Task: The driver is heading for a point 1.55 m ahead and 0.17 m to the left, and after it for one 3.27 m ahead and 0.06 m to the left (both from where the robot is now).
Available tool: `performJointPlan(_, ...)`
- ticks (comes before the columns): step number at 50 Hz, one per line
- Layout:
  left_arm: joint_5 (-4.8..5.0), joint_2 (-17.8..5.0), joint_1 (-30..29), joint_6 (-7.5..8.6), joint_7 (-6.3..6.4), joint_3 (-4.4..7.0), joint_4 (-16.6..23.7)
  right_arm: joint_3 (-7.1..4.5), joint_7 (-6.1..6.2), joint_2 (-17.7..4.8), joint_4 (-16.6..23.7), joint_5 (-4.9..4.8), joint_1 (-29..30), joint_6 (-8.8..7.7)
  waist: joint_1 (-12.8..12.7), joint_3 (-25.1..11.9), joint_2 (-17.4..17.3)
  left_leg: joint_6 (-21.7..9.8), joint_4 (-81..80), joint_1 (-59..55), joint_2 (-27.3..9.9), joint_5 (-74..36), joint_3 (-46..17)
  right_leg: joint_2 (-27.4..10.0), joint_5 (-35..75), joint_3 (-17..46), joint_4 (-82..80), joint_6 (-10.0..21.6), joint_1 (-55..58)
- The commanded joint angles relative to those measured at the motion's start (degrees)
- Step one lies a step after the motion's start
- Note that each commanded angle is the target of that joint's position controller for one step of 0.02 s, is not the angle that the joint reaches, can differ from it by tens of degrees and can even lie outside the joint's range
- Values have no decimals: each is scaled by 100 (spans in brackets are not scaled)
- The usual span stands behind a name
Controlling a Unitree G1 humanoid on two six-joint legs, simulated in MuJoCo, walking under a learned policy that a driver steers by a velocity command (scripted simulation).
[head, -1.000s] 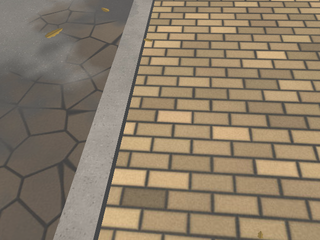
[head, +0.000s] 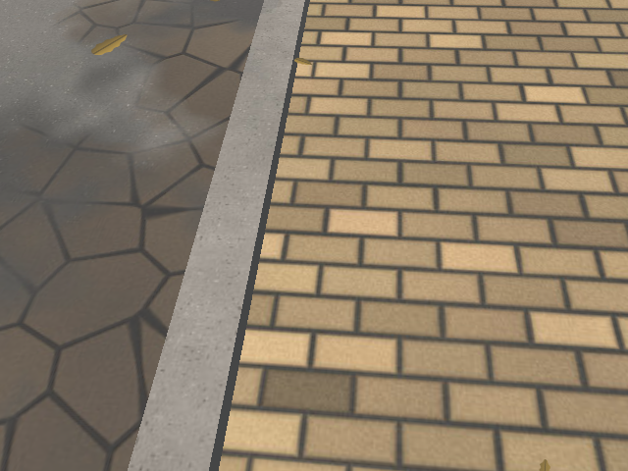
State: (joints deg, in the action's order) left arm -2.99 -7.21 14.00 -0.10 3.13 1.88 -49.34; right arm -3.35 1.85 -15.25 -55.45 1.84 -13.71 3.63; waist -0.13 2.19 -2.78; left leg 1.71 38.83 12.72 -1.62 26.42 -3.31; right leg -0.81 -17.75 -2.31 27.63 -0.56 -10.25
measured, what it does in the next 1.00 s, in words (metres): walks ahead: left foot, then right foot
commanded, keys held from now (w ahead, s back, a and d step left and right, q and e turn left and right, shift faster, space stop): w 1.00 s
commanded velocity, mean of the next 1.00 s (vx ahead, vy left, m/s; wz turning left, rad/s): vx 0.42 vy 0.00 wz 0.00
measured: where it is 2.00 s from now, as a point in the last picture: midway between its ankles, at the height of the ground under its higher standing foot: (334, 327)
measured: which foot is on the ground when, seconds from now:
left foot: up 0.00-0.18, down 0.20-0.70, up 0.72-1.00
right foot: down 0.00-0.20, up 0.22-0.64, down 0.66-1.00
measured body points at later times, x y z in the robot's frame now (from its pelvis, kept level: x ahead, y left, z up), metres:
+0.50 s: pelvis +0.12 +0.06 +0.01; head +0.13 +0.07 +0.46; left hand +0.34 +0.27 -0.08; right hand +0.11 -0.15 -0.14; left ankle +0.01 +0.17 -0.73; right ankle +0.23 -0.08 -0.64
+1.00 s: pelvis +0.43 +0.00 +0.01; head +0.45 +0.00 +0.46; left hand +0.40 +0.21 -0.14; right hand +0.63 -0.21 -0.09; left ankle +0.61 +0.15 -0.66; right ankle +0.34 -0.09 -0.73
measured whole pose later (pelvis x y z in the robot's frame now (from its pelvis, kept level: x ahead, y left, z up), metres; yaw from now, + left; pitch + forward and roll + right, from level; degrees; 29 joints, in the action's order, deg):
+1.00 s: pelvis +0.43 +0.00 +0.01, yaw -2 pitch +5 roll -2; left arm -2.3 -8.0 27.5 6.8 -1.7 -0.7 -54.5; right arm 0.0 -3.6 -11.5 -45.4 2.3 -4.2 -4.7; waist -3.9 -4.6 -1.6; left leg -3.8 49.6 47.0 -6.2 -2.1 -0.7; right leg 3.7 -15.0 -4.4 13.9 3.3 -3.9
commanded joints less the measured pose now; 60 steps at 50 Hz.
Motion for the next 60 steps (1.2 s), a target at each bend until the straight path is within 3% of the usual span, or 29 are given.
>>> performJointPlan(1,-146,-1283,538,-15,159,396,126,-102,-99,-278,740,62,730,-69,-199,-141,924,-241,2219,1507,-223,256,-983,-1900,2260,2037,-547,1148,585)
performJointPlan(7,-62,-1273,-12,304,25,407,483,-143,-187,-422,1363,143,1164,-85,-26,-302,1045,-86,1544,2229,-512,303,-771,-1817,2296,2019,-277,1021,655)
performJointPlan(8,23,-1323,-105,207,-75,395,404,-86,-249,-225,1138,-35,322,-48,407,-723,942,17,477,690,123,1220,891,-1235,2133,1127,-360,991,-22)
performJointPlan(9,807,-1468,-594,228,-60,481,504,-40,-244,132,585,-459,-679,-253,893,-592,767,95,-527,-1138,55,-479,900,-1069,1925,1026,77,820,-1482)
performJointPlan(10,685,-1380,-702,218,-93,432,473,-199,-206,-138,-151,-500,-2237,-308,1471,-916,261,-100,-1078,-2767,576,-999,1204,-560,1390,516,1227,571,-2274)
performJointPlan(11,492,-759,-556,238,-208,258,424,-263,-191,-397,-396,-448,-2464,-376,1268,-769,-966,-584,-1192,-3367,-333,-740,-543,1,-1225,114,3369,164,-3525)
performJointPlan(12,653,-503,-433,335,-222,221,715,-312,-152,-1042,61,-252,-1828,-436,817,-615,-1498,-1807,-2496,-2184,-1559,890,-3591,340,-1228,684,4089,116,-4148)
performJointPlan(13,759,-801,-667,395,-270,246,827,-258,-145,-971,489,-147,-825,-556,542,106,-784,-2041,-3035,-1317,-1943,1839,-3974,41,-859,1019,4578,123,-4182)
performJointPlan(14,37,-1007,-1440,624,-422,195,988,104,-445,-420,764,291,-85,-918,600,1327,-742,-1985,-2636,-35,-1691,1686,-3238,485,48,1413,5681,598,-5013)
performJointPlan(16,-194,-799,-680,700,-459,246,813,330,-655,116,737,198,40,-1073,-53,326,-201,-1778,-2741,137,-1495,909,-2358,358,886,1469,5484,1149,-4415)
performJointPlan(20,-30,-967,-856,647,-516,209,922,385,-403,-106,768,218,245,-1128,-143,-122,-89,-1518,-3188,-457,-1378,-584,-1349,57,1365,975,4758,528,-4352)
performJointPlan(25,-52,-752,-1582,550,-723,-4,1210,475,-495,-102,468,211,-656,-1211,329,-181,-46,-1301,-3267,-576,-890,-2094,2,-315,1566,19,2345,200,-3274)
performJointPlan(29,-61,-807,-2164,445,-780,-61,1517,337,-604,-375,186,161,-1309,-1135,534,200,-190,-1470,-3185,-1507,-1406,-2811,-273,-154,1098,-123,1118,501,-3304)
performJointPlan(32,94,-1115,-1818,541,-731,48,1563,200,-563,-753,243,276,-1067,-1072,38,-179,-411,-1298,-2370,-1784,-1356,-5746,53,314,1492,-487,456,836,-1986)
performJointPlan(34,92,-1557,92,628,-592,192,1033,270,-476,-328,349,435,-1530,-1104,-411,-1818,288,-628,152,-197,-574,-5535,602,-143,2986,65,1171,1496,1818)
performJointPlan(35,73,-1640,1768,577,-512,186,628,515,-561,349,495,572,-2412,-1186,-627,-3565,1575,-210,2099,2023,496,-1787,425,-1803,2435,2821,525,2888,5125)
performJointPlan(36,-148,-1400,3002,576,-446,172,96,324,-714,-117,698,195,-786,-1165,-1427,-2331,1109,-352,3932,3199,858,327,-121,-1922,1544,4028,-659,2427,4370)
performJointPlan(37,-88,-1742,2508,704,-430,326,-126,223,-670,-118,925,29,-55,-1200,-1166,-652,912,-677,4578,4020,338,-296,-494,-1831,432,3330,-944,1800,2759)
performJointPlan(38,-21,-1432,1530,734,-422,234,-33,173,-552,-290,893,131,143,-1209,-751,-141,565,-830,4354,3733,-143,-803,-394,-1738,33,2779,-1212,1711,1261)
performJointPlan(39,42,-865,958,724,-422,29,27,195,-469,-184,909,358,4,-1157,-306,-449,517,-960,4071,3135,-382,-1097,-405,-1638,218,2324,-1416,1679,540)
performJointPlan(41,76,-299,210,710,-398,-172,154,328,-471,334,989,390,-41,-972,244,-527,541,-999,4046,2644,-523,-1228,-326,-1505,760,1926,-1830,1649,-423)
performJointPlan(47,-194,-693,207,897,-463,-145,210,275,-570,91,1209,196,750,-912,162,-491,388,-645,1601,2735,-543,-3046,280,-766,2351,342,-2030,1515,-863)
performJointPlan(49,-62,-903,783,859,-592,-112,-8,280,-637,171,1331,175,1182,-814,-25,-327,551,-440,663,1988,-284,-3314,597,-695,2743,169,-2065,1457,-1050)
performJointPlan(50,655,-1518,1163,699,-331,129,-187,272,-379,62,1459,-522,1542,-930,-182,184,239,-286,118,2310,-239,-3341,551,-811,2141,334,-2189,1195,-573)
performJointPlan(53,531,-1539,1568,457,-141,169,-429,271,-330,7,1644,-453,2054,-1075,-323,417,446,-253,-944,2789,-169,-3204,414,-1219,2192,518,-1982,1015,827)
performJointPlan(56,384,-1454,1252,357,-177,249,-349,88,-393,-345,1544,-336,1490,-1066,101,-165,801,-592,-1032,1923,89,-2603,520,-1289,4198,386,-1033,849,1573)
performJointPlan(58,312,-1329,964,296,-183,223,-158,-172,-306,-847,1093,-301,-214,-1001,886,-1257,796,-960,-685,-650,-15,-2735,360,-835,4542,72,1102,569,662)
performJointPlan(59,250,-710,1567,372,-241,59,1,-310,-246,-1406,951,-128,-1143,-969,792,-2312,-401,-1813,-653,-3222,-1538,-2512,-1932,-78,2222,-77,3512,201,-1627)
performJointPlan(60,315,-550,1820,519,-324,-35,-137,-275,-250,-1221,869,-230,-1298,-940,738,-3076,-1196,-2412,-1758,-4004,-2186,-1680,-4155,558,-1296,667,5009,52,-2777)
Keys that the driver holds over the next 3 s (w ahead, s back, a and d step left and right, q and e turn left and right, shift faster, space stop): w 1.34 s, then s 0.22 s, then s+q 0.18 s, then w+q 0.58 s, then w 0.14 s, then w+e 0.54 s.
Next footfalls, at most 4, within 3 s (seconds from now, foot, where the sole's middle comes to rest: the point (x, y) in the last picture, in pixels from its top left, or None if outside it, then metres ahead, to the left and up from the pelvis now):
0.20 left None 0.05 0.17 -0.77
0.66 right None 0.38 -0.09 -0.77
1.16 left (292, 355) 0.75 0.11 -0.77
1.60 right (376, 283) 0.96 -0.10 -0.77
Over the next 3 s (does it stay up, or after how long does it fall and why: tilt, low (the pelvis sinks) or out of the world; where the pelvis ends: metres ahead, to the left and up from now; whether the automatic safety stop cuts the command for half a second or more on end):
stays up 1.22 0.19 0.00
